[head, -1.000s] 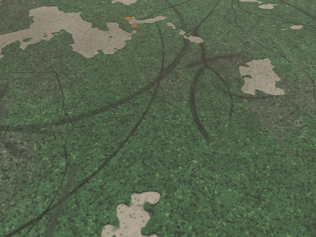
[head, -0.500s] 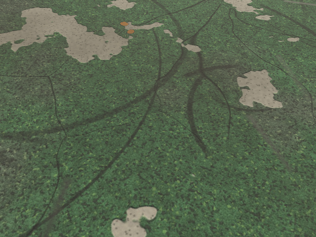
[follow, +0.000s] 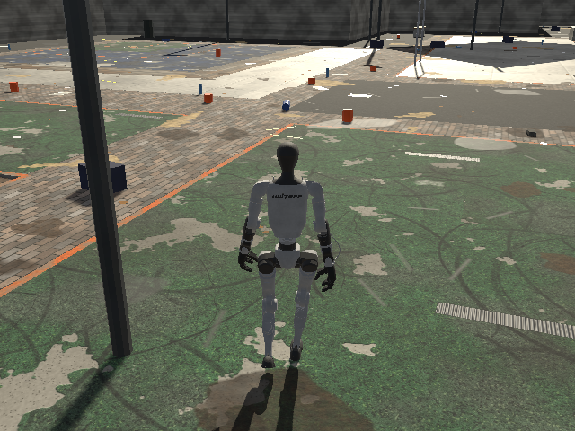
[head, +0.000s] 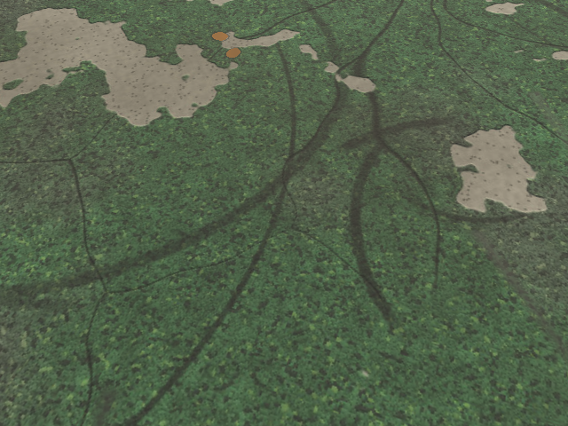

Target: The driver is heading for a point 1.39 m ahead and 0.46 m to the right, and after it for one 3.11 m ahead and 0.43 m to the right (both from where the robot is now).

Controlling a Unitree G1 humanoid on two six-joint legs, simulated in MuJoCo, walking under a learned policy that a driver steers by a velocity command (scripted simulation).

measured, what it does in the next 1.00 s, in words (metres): walks ahead: left foot, then right foot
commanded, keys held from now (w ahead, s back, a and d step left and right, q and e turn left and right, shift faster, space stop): w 0.60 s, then w+e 0.40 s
